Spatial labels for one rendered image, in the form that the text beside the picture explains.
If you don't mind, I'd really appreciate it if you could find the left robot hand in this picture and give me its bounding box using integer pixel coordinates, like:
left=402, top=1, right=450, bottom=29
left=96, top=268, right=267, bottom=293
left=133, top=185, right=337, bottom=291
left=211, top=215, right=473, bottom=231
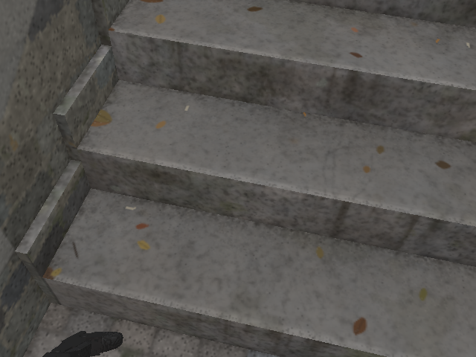
left=43, top=331, right=123, bottom=357

